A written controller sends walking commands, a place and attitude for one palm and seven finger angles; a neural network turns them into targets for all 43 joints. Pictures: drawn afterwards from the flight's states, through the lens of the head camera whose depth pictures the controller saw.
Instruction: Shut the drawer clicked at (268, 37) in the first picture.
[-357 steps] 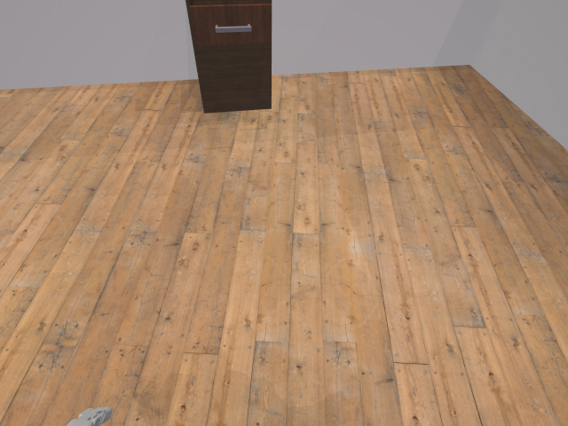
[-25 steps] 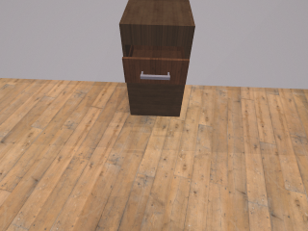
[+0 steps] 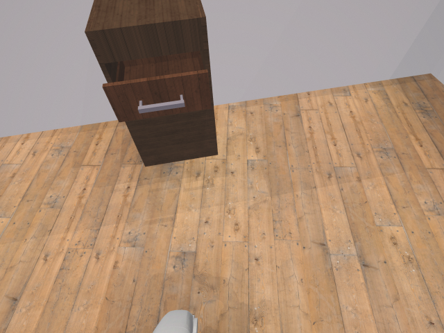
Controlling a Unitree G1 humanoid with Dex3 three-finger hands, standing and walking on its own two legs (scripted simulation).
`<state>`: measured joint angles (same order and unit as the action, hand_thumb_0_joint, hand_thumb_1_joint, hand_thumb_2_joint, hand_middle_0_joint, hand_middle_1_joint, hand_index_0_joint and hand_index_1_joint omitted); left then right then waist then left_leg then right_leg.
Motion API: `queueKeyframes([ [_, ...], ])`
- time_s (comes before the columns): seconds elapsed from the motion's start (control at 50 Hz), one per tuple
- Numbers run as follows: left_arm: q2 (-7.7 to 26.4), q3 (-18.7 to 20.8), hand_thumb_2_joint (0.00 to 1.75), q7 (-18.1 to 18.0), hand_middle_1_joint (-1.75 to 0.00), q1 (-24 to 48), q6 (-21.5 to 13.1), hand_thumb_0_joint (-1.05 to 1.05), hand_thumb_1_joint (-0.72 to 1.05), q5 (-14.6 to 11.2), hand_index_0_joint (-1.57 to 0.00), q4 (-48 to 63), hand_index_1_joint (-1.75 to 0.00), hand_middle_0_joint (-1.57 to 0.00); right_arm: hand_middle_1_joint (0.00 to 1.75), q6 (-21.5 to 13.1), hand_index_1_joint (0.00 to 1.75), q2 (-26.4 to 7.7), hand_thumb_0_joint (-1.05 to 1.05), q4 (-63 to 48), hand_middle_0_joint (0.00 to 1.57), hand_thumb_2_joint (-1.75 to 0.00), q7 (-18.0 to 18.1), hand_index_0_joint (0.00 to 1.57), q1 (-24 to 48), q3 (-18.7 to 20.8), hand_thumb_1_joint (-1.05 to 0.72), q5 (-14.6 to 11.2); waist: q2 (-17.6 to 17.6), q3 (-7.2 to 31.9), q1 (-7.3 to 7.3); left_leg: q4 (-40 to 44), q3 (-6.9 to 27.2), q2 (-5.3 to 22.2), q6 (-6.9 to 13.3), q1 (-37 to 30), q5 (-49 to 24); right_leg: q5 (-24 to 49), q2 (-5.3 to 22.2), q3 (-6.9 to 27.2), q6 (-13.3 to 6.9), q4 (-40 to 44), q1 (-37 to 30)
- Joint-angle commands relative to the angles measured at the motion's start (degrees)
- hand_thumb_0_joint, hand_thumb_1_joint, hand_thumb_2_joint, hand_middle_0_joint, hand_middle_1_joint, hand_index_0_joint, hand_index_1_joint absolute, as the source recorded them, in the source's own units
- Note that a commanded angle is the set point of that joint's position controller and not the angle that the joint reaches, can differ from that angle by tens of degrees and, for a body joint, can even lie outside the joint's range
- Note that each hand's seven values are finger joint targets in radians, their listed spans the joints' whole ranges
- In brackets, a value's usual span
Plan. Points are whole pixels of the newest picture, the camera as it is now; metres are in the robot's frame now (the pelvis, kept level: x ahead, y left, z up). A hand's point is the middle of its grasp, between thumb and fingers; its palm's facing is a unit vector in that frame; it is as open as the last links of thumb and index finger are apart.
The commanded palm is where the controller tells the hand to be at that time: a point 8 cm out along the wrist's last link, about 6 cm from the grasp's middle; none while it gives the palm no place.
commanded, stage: walk to a spot facing it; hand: left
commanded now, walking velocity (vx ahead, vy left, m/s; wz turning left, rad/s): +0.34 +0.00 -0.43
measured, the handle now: (161, 103) +0.89 +0.34 -0.19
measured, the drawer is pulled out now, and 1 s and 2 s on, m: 0.15 0.15 0.15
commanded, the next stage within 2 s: turn to face it in 0.80 s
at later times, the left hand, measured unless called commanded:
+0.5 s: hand (123, 292) +0.21 +0.26 -0.19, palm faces -0.16 -0.96 -0.21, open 7.4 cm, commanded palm none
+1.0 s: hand (214, 188) +0.48 +0.08 -0.15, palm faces -0.58 -0.78 -0.26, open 7.4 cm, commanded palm none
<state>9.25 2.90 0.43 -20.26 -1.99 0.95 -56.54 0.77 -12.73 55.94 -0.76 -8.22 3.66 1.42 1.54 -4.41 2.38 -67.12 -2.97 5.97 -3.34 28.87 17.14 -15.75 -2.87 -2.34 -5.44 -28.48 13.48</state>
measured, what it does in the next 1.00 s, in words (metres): walks ahead, turning right: left foot, then right foot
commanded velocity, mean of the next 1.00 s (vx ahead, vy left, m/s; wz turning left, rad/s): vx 0.09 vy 0.00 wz -0.41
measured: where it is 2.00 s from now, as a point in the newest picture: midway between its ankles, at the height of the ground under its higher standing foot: (240, 332)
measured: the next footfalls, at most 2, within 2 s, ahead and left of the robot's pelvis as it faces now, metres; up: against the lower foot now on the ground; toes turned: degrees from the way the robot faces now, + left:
left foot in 0.40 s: +0.27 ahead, +0.15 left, +0.00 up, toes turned -8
right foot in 0.88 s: +0.24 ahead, -0.11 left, +0.00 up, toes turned -36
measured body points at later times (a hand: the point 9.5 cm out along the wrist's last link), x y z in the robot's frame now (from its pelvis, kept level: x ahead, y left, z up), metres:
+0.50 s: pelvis +0.17 +0.06 -0.01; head +0.22 +0.07 +0.44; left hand +0.22 +0.32 -0.17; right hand +0.25 -0.19 -0.13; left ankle +0.23 +0.15 -0.74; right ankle +0.05 -0.03 -0.65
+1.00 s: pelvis +0.25 +0.01 -0.01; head +0.28 -0.03 +0.44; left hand +0.51 +0.12 -0.13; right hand +0.10 -0.21 -0.17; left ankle +0.28 +0.16 -0.66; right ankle +0.21 -0.08 -0.74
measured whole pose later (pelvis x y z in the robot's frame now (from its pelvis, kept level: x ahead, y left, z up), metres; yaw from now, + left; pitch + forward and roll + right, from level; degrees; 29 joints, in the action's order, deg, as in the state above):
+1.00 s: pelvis +0.25 +0.01 -0.01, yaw -33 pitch +0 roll +1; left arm 12.0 2.0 -0.2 -3.4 0.6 0.7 -49.6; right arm 3.0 -14.4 55.5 1.0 -15.3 3.0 0.5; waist 1.8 -6.8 -3.9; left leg -66.9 -4.5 7.4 -4.1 25.3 28.5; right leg -16.6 0.3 -3.4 -2.1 -34.7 18.2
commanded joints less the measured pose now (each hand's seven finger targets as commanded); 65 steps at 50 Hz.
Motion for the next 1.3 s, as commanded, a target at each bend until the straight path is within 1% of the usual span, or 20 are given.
queueKeyframes([
  [0.0,9.9,2.3,0.9,-0.6,-0.3,-5.7,-2.0,0.0,0.9,0.0,-0.2,1.3,-0.3,-0.2,0.3,-1.7,0.3,-3.5,0.0,-4.8,0.2,-0.9,0.3,0.2,1.6,0.7,-0.9,0.2,-4.6,3.1,-0.68,1.5,2.5,1.3,-1.2,10.0,-5.3,13.0,14.2,18.6,-3.6,15.0,-10.3],
  [0.24,10.3,2.2,0.9,-1.7,-0.3,-9.2,-1.6,0.0,0.9,0.7,-0.2,-1.1,-0.3,-0.2,0.3,-3.0,0.3,-1.7,0.0,-10.1,0.2,-0.9,-0.2,0.2,13.9,-0.2,-0.9,-0.6,-8.2,0.9,2.67,21.0,0.1,-1.6,0.0,7.4,-1.0,30.7,14.2,20.9,-5.7,10.6,-15.7],
  [0.32,11.9,3.1,0.9,-1.7,-0.3,-3.1,-1.3,0.0,0.9,0.0,-0.2,0.5,-0.3,-0.2,0.3,-4.2,0.3,-3.6,0.0,-7.1,0.2,-0.9,1.3,0.2,1.4,0.2,-0.9,-0.7,-7.7,6.0,-3.66,39.2,-2.0,-6.0,2.2,-16.1,-6.6,43.5,9.4,17.5,-1.8,-3.4,-9.2],
  [0.34,10.7,3.2,0.9,-1.4,-0.3,-2.6,-1.2,0.0,0.9,-0.5,-0.2,0.8,-0.3,-0.2,0.3,-4.5,0.3,-7.1,0.0,-4.4,0.2,-0.9,2.2,0.2,-8.0,0.9,-0.9,-0.5,-3.7,11.2,-7.15,41.8,1.9,-0.7,3.2,-32.5,-13.8,33.3,6.3,15.5,0.4,-13.7,-0.1],
  [0.36,7.2,3.1,0.9,-0.7,-0.3,-4.4,-0.9,0.0,0.9,-1.5,-0.2,1.9,-0.3,-0.2,0.3,-4.7,0.3,-13.9,0.0,-3.1,0.2,-0.9,2.7,0.2,-15.2,2.2,-0.9,0.3,13.0,17.5,-8.27,41.1,22.8,19.1,10.5,-45.0,-29.1,-4.6,-1.7,7.5,3.9,-33.1,14.9],
  [0.38,7.3,3.0,0.9,-0.6,-0.3,-4.0,-1.1,0.0,0.9,-1.0,-0.2,2.7,-0.3,-0.2,0.3,-3.6,0.3,-14.0,0.0,-3.3,0.2,-0.9,2.4,0.2,-16.6,1.4,-0.9,-0.4,11.3,16.1,-7.28,44.9,27.8,24.9,15.4,-39.4,-33.9,-19.6,-0.7,6.2,4.3,-44.0,17.7],
  [0.44,7.4,3.1,0.9,0.5,-0.3,2.1,1.1,0.0,0.9,0.1,-0.2,3.8,-0.3,-0.2,0.3,-3.9,0.3,-6.0,0.0,-5.5,0.2,-0.9,2.7,0.2,-5.0,-0.7,-0.9,-0.4,8.6,1.5,-2.75,50.3,16.1,18.6,13.3,-19.0,-21.5,-10.9,6.0,4.8,6.0,-49.3,20.3],
  [0.5,5.4,2.8,0.9,1.3,-0.3,0.9,3.4,0.0,0.9,0.1,-0.2,3.8,-0.3,-0.2,0.3,-4.0,0.3,-4.9,0.0,-5.4,0.2,-0.9,2.8,0.2,-3.4,-0.8,-0.9,-0.2,6.8,3.9,-0.34,49.0,2.1,13.5,11.2,-17.5,-29.4,-6.0,7.1,2.6,7.2,-43.6,17.2],
  [0.74,6.4,1.7,0.9,1.6,-0.3,17.8,4.4,0.0,0.9,0.5,-0.2,10.9,-0.3,-0.2,0.3,-2.0,0.3,-9.9,0.0,-4.0,0.2,-0.9,1.8,0.2,-10.3,1.5,-0.9,0.4,8.0,3.2,-5.22,44.1,-6.7,15.6,10.1,-24.2,-34.1,-4.3,6.2,-3.4,7.5,-16.7,13.3],
  [0.8,8.1,1.8,0.9,1.4,-0.3,14.7,3.2,0.0,0.9,0.4,-0.2,10.6,-0.3,-0.2,0.3,-1.6,0.3,-11.6,0.0,-4.3,0.2,-0.9,1.6,0.2,-10.8,2.0,-0.9,0.1,7.3,6.5,-3.25,35.0,-9.9,14.8,6.5,-26.4,-41.9,-1.1,3.8,-5.2,5.6,-5.8,4.9],
  [0.82,10.7,2.3,0.9,1.0,-0.3,9.4,2.3,0.0,0.9,0.5,-0.2,9.3,-0.3,-0.2,0.3,-1.6,0.3,-11.7,0.0,-4.7,0.2,-0.9,1.3,0.2,-11.2,1.9,-0.9,-0.4,3.5,9.8,-0.31,24.5,-11.7,13.7,3.7,-21.2,-39.9,8.0,4.8,-3.4,4.4,2.2,-6.3],
  [0.84,18.0,3.6,0.9,0.1,-0.3,3.9,1.3,0.0,0.9,0.9,-0.2,8.0,-0.3,-0.2,0.3,-1.2,0.3,-7.9,0.0,-6.7,0.2,-0.9,0.7,0.2,-12.1,1.0,-0.9,-0.9,-12.3,14.5,1.76,9.1,-13.6,7.5,-0.1,-2.5,-11.1,33.7,18.4,14.1,-1.0,2.3,-23.8],
  [0.86,22.1,4.3,0.9,-0.5,-0.3,0.4,1.7,0.0,0.9,-0.4,-0.2,6.8,-0.3,-0.2,0.3,-0.7,0.3,-6.3,0.0,-9.1,0.2,-0.9,1.4,0.2,-8.7,0.3,-0.9,-1.1,-15.4,16.7,2.9,-4.3,-7.1,0.9,-2.3,5.4,21.6,61.3,29.5,24.1,-8.5,1.2,-23.7],
  [0.88,20.2,4.3,0.9,-1.2,-0.3,0.5,2.0,0.0,0.9,-0.8,-0.2,7.0,-0.3,-0.2,0.3,-0.4,0.3,-6.3,0.0,-8.9,0.2,-0.9,2.3,0.2,-5.5,-0.1,-0.9,-1.3,-12.2,16.2,3.37,-5.1,0.9,2.0,-1.0,4.4,20.4,55.2,26.4,21.4,-9.1,1.9,-18.5],
  [1.0,11.5,1.0,0.9,-2.0,-0.3,14.5,1.5,0.0,0.9,0.3,-0.2,8.0,-0.3,-0.2,0.3,1.3,0.3,-3.0,0.0,-1.4,0.2,-0.9,2.0,0.2,-13.5,-1.2,-0.9,-0.5,-8.2,8.9,-5.54,6.6,0.7,0.2,-0.6,-5.8,6.6,31.4,16.5,3.7,-3.5,6.7,-1.0],
  [1.16,11.4,1.5,0.9,-2.4,-0.3,11.2,2.4,0.0,0.9,-0.2,-0.2,4.3,-0.3,-0.2,0.3,0.5,0.3,-1.9,0.0,-0.6,0.2,-0.9,1.2,0.2,-9.4,-1.1,-0.9,-0.7,-9.0,3.3,-3.1,32.0,-2.4,-1.8,0.2,-13.2,-1.1,20.9,18.8,0.9,-0.7,3.4,-1.3],
  [1.18,10.7,1.7,0.9,-2.4,-0.3,11.2,2.7,0.0,0.9,-0.5,-0.2,4.6,-0.3,-0.2,0.3,0.3,0.3,-2.8,0.0,-0.4,0.2,-0.9,1.0,0.2,-11.0,-0.8,-0.9,-0.7,-5.1,3.9,-3.84,37.8,-1.0,-0.4,1.1,-17.0,-8.8,16.4,17.8,-0.9,1.8,-0.5,1.0],
  [1.22,5.6,1.3,0.9,-2.2,-0.3,9.8,3.5,0.0,0.9,-0.9,-0.2,6.7,-0.3,-0.2,0.3,0.0,0.3,-9.9,0.0,-1.9,0.2,-0.9,1.1,0.2,-12.8,0.8,-0.9,0.2,16.7,2.8,-4.21,48.7,22.6,15.9,11.2,-16.5,-28.9,-14.4,6.9,-6.4,8.6,-17.7,10.5],
  [1.24,6.4,1.1,0.9,-2.4,-0.3,12.3,3.7,0.0,0.9,-0.4,-0.2,7.6,-0.3,-0.2,0.3,-0.2,0.3,-10.8,0.0,-1.2,0.2,-0.9,1.8,0.2,-13.6,1.2,-0.9,0.3,18.2,2.8,-5.51,51.3,28.1,17.1,15.0,-16.2,-29.2,-21.1,6.1,-1.8,8.4,-28.6,13.6],
  [1.28,6.7,1.9,0.9,-2.0,-0.3,13.7,3.4,0.0,0.9,-0.2,-0.2,7.0,-0.3,-0.2,0.3,-0.5,0.3,-8.7,0.0,-1.8,0.2,-0.9,2.3,0.2,-11.3,1.2,-0.9,0.1,9.9,5.3,-4.46,48.8,23.5,13.2,14.9,-20.1,-28.3,-14.7,7.0,2.5,8.5,-36.6,18.1],
])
